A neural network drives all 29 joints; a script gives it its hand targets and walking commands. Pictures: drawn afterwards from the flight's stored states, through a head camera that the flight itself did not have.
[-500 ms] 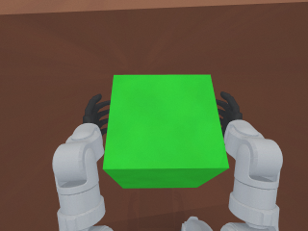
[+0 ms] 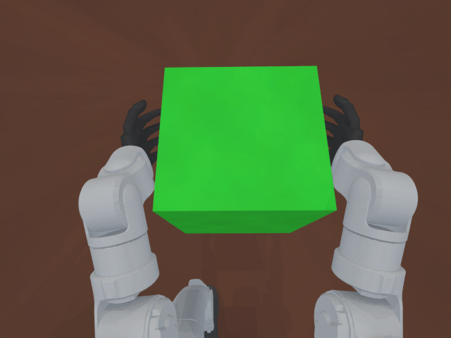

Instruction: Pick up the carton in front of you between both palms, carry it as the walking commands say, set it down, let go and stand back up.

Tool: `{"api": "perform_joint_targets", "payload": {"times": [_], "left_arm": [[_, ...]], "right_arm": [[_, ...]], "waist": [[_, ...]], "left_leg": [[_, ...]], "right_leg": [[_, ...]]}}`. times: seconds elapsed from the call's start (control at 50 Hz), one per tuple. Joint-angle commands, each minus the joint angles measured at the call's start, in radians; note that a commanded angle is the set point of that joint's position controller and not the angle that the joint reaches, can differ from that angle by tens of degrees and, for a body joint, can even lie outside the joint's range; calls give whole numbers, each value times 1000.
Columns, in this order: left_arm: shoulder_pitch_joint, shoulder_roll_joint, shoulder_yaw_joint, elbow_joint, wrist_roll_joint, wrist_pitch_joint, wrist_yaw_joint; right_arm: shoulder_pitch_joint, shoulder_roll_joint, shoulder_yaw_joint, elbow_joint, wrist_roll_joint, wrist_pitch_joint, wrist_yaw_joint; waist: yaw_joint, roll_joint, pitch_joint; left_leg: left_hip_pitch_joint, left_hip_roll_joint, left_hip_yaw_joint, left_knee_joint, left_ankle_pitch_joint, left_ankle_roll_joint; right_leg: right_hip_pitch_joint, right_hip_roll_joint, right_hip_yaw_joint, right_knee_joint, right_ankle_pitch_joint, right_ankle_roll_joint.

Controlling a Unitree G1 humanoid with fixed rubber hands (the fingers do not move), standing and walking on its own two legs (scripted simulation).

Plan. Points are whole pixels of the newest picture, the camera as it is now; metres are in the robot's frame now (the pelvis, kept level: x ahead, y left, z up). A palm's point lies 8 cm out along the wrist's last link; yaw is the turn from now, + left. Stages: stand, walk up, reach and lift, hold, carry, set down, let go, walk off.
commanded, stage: carry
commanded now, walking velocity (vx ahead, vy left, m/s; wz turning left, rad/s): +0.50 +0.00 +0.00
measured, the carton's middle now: (238, 165) +0.38 +0.01 +0.06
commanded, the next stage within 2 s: none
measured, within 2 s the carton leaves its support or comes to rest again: neither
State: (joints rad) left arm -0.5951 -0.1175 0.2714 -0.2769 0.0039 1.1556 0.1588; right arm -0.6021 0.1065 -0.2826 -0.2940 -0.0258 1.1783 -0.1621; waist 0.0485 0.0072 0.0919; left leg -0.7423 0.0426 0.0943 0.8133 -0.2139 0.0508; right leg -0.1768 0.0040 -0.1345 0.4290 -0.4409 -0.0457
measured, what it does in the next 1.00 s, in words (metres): climbs: left foot, then right foot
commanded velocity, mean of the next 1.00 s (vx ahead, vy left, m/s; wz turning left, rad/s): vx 0.09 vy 0.00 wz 0.00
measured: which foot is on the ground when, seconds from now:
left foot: up 0.00-0.04, down 0.06-0.44, up 0.46-0.68, down 0.70-1.00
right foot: down 0.00-0.08, up 0.10-0.42, down 0.44-1.00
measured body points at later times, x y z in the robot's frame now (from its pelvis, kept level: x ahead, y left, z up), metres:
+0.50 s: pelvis +0.31 -0.01 +0.02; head +0.35 -0.02 +0.46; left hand +0.68 +0.14 +0.16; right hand +0.69 -0.16 +0.16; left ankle +0.20 +0.09 -0.68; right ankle +0.42 -0.09 -0.70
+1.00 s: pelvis +0.42 -0.01 +0.03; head +0.41 -0.01 +0.48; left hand +0.76 +0.15 +0.16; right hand +0.77 -0.15 +0.16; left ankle +0.36 +0.09 -0.70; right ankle +0.42 -0.09 -0.70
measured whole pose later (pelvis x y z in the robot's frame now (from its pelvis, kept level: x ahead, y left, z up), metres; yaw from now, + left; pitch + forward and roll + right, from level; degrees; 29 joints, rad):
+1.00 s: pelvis +0.42 -0.01 +0.03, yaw +1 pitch +3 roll +0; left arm -0.61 -0.10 0.28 0.03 0.07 1.22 0.15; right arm -0.60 0.09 -0.30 0.02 -0.07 1.23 -0.14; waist 0.00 0.01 -0.10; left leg -0.25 -0.01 0.04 0.57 -0.46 0.03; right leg -0.34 0.01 -0.11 0.60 -0.39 -0.04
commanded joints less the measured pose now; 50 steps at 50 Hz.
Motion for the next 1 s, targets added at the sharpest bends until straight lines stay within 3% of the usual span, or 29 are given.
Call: {"api": "perform_joint_targets", "payload": {"times": [0.0,0.02,0.04,0.06,0.08,0.1,0.14,0.16,0.2,0.26,0.3,0.36,0.4,0.42,0.44,0.46,0.48,0.5,0.54,0.56,0.62,0.66,0.68,0.7,0.72,0.74,0.78,0.86,0.98], "left_arm": [[-602,-725,-747,-92,-310,28,-116],[-591,-704,-742,-86,-301,38,-113],[-590,-684,-734,-81,-289,46,-109],[-573,-684,-725,-76,-281,59,-107],[-582,-675,-710,-72,-280,72,-104],[-599,-685,-697,-57,-267,78,-100],[-628,-706,-670,-52,-235,83,-95],[-628,-715,-657,-33,-217,81,-93],[-630,-710,-647,-29,-196,75,-88],[-590,-685,-631,10,-166,80,-75],[-564,-673,-624,44,-156,90,-70],[-582,-679,-626,91,-162,104,-76],[-603,-703,-628,122,-181,109,-90],[-615,-714,-630,132,-191,109,-98],[-643,-724,-631,141,-203,105,-104],[-662,-741,-635,159,-218,100,-105],[-663,-779,-645,138,-244,96,-110],[-707,-822,-660,92,-270,87,-116],[-780,-877,-691,5,-313,74,-125],[-791,-882,-702,-22,-327,67,-127],[-747,-828,-722,-71,-325,62,-119],[-716,-783,-730,-79,-320,67,-111],[-698,-759,-728,-64,-315,73,-108],[-692,-742,-725,-53,-309,80,-108],[-699,-743,-722,-42,-306,89,-110],[-694,-749,-718,-11,-300,97,-113],[-661,-752,-697,62,-282,109,-118],[-622,-790,-644,201,-234,109,-125],[-599,-886,-605,316,-188,47,-143]], "right_arm": [[-576,710,711,-41,237,9,78],[-550,695,708,-28,237,20,79],[-537,688,703,-20,244,29,83],[-538,668,699,-12,245,39,86],[-532,681,703,14,256,43,87],[-551,699,714,-12,285,53,95],[-653,768,764,-52,356,56,117],[-699,797,781,-64,383,53,126],[-752,815,790,-87,414,47,132],[-734,786,765,-56,412,56,130],[-686,767,733,6,386,68,130],[-631,753,680,107,336,80,134],[-627,757,653,155,308,81,134],[-622,756,639,175,292,81,133],[-637,752,627,180,275,82,132],[-651,766,630,183,278,86,130],[-662,778,635,168,272,84,127],[-694,811,641,138,275,79,124],[-734,849,647,83,284,65,115],[-737,850,652,64,284,58,108],[-679,811,672,26,264,46,90],[-651,769,676,5,257,49,84],[-647,750,675,8,251,56,84],[-644,733,678,14,247,63,87],[-638,727,674,19,244,69,89],[-623,721,670,38,242,77,94],[-603,719,661,93,239,89,106],[-603,768,636,211,236,87,129],[-607,897,623,330,225,28,154]], "waist": [[-27,-175,-544],[-84,-155,-603],[-126,-91,-667],[-127,118,-795],[-161,319,-798],[-145,237,-742],[-142,48,-626],[-128,26,-608],[-108,40,-595],[-113,86,-563],[-110,111,-540],[-107,165,-516],[-57,151,-523],[-26,124,-541],[-18,-39,-604],[-8,-213,-695],[-14,-213,-712],[-19,-172,-695],[-35,-97,-644],[-30,-103,-650],[-16,-142,-718],[-32,-126,-728],[-37,-114,-726],[-34,-37,-739],[-47,36,-718],[-50,64,-704],[-47,61,-683],[-43,13,-625],[-41,0,-548]], "left_leg": [[279,-113,132,-205,46,26],[474,-126,156,-297,110,38],[730,-64,67,-320,115,51],[1029,246,-402,-279,147,175],[1144,324,-719,-416,248,304],[1149,320,-663,-386,303,306],[1037,267,-483,-350,428,229],[989,252,-428,-374,385,202],[936,238,-360,-400,380,173],[919,209,-236,-392,599,169],[873,161,-139,-358,693,143],[806,109,-32,-311,771,87],[738,94,24,-182,771,39],[659,83,34,-93,670,-3],[454,29,22,86,265,-56],[260,-89,-36,277,-332,-74],[229,-88,-104,351,-407,-64],[200,-63,-120,340,-402,-49],[227,-12,-121,131,-371,-39],[285,-25,-99,18,-365,-47],[435,-68,-61,-195,-272,-50],[584,-47,-42,-389,-7,-43],[664,1,-97,-401,68,-32],[737,91,-171,-296,360,-5],[737,127,-174,-238,565,25],[739,134,-169,-221,648,30],[707,115,-156,-209,621,22],[626,75,-137,-218,433,1],[602,80,-145,-260,378,-4]], "right_leg": [[327,-183,39,122,1130,-91],[278,-171,-9,270,1128,-56],[112,-144,9,435,893,-29],[-183,-65,55,682,420,11],[-450,109,101,936,-48,29],[-576,45,177,1067,-56,7],[-656,-18,180,1012,5,-7],[-648,-33,181,948,36,-10],[-605,-45,159,846,60,-2],[-596,-30,98,641,74,25],[-532,-7,53,469,134,34],[-370,49,-31,238,318,36],[-175,67,-61,79,485,17],[-20,31,-30,-2,608,9],[231,-183,195,115,1138,-63],[426,-372,472,138,1416,-207],[409,-383,501,93,1270,-250],[385,-349,463,72,1118,-239],[301,-289,342,53,998,-166],[267,-260,290,47,966,-148],[256,-236,221,66,868,-142],[179,-201,172,109,741,-114],[107,-180,171,122,656,-85],[27,-148,144,144,594,-47],[0,-122,124,143,515,-27],[-13,-112,119,153,486,-22],[13,-112,121,168,544,-22],[57,-138,137,175,692,-38],[39,-131,133,158,602,-17]]}}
